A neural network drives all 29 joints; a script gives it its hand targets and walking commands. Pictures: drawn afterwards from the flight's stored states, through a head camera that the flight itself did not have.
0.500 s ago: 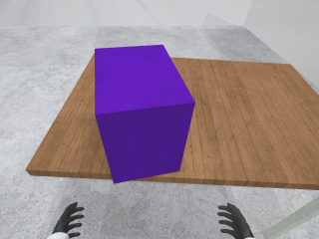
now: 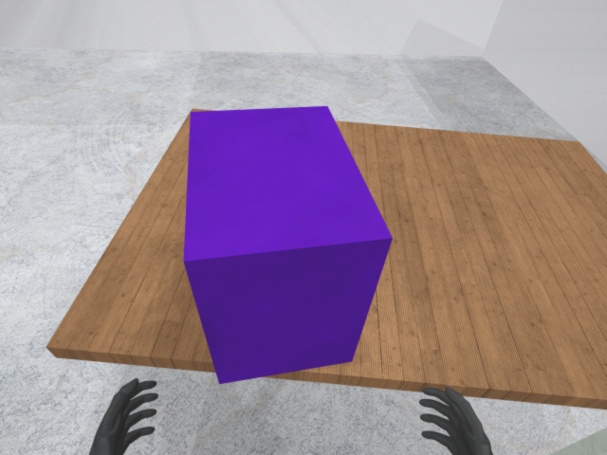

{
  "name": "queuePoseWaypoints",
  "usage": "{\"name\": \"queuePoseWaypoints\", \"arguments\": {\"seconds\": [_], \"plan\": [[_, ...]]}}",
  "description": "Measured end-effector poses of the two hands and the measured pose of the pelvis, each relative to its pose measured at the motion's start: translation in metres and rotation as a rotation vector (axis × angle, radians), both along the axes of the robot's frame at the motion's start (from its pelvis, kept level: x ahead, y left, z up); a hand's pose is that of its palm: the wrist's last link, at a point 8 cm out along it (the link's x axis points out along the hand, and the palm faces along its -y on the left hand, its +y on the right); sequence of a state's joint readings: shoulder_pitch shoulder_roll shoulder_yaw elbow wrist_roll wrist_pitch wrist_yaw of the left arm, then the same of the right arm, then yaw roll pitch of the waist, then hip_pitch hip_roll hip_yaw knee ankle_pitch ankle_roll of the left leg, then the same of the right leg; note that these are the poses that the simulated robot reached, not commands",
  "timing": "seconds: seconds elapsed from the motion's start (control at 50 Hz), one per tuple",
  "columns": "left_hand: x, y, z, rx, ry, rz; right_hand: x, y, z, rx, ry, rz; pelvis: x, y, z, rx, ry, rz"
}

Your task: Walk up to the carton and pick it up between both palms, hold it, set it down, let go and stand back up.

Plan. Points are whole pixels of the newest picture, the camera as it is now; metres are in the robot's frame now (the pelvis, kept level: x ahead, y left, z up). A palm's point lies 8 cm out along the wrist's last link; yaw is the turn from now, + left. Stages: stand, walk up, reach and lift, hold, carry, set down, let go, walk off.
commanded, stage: reach and lift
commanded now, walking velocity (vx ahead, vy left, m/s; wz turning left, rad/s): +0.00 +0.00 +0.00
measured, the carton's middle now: (274, 241) +0.38 +0.09 +0.08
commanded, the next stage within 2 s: none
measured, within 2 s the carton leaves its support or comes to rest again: neither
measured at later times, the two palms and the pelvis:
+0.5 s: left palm out of the picture +0.11 +0.24 +0.01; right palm (477, 445) +0.16 -0.17 +0.01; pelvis -0.03 +0.00 +0.00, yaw -1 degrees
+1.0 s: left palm (107, 402) +0.15 +0.23 +0.07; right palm (480, 394) +0.19 -0.17 +0.06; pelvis -0.08 +0.00 +0.00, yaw -1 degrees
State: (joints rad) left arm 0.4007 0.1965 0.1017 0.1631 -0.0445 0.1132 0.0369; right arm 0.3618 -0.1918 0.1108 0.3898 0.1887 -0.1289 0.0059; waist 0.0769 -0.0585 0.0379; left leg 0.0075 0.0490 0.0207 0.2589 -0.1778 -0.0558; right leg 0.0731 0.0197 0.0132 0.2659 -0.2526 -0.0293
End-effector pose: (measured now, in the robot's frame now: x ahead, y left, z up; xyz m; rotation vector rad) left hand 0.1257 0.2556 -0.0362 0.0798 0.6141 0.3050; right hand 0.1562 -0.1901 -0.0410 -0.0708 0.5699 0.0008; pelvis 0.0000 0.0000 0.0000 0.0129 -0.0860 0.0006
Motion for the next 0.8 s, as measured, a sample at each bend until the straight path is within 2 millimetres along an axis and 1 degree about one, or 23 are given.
{"name": "queuePoseWaypoints", "arguments": {"seconds": [0.12,0.26,0.42,0.54,0.66,0.72,0.8], "plan": [[0.004,-0.003,0.015,0.010,-0.058,-0.012,-0.001,0.000,0.007,0.024,-0.029,0.006,0.002,0.001,0.001,-0.001,0.008,0.003],[-0.002,-0.008,0.027,0.023,-0.115,-0.022,-0.004,0.004,0.019,0.049,-0.112,0.014,-0.005,0.003,0.001,-0.001,0.017,-0.001],[-0.015,-0.012,0.040,0.015,-0.181,0.014,-0.003,0.012,0.038,0.084,-0.208,0.038,-0.021,0.003,0.001,-0.002,0.015,-0.010],[-0.020,-0.017,0.055,-0.013,-0.249,0.049,0.000,0.017,0.058,0.100,-0.260,0.040,-0.034,0.000,0.000,-0.003,0.001,-0.008],[-0.019,-0.021,0.070,-0.049,-0.287,0.068,0.004,0.020,0.077,0.123,-0.295,0.024,-0.047,-0.001,-0.001,-0.004,-0.017,-0.001],[-0.016,-0.024,0.074,-0.069,-0.273,0.060,0.006,0.022,0.083,0.125,-0.289,0.012,-0.054,-0.001,-0.001,-0.003,-0.024,0.003],[-0.008,-0.024,0.081,-0.079,-0.260,0.049,0.011,0.020,0.088,0.118,-0.281,-0.008,-0.063,-0.001,-0.002,0.000,-0.019,0.002]]}}
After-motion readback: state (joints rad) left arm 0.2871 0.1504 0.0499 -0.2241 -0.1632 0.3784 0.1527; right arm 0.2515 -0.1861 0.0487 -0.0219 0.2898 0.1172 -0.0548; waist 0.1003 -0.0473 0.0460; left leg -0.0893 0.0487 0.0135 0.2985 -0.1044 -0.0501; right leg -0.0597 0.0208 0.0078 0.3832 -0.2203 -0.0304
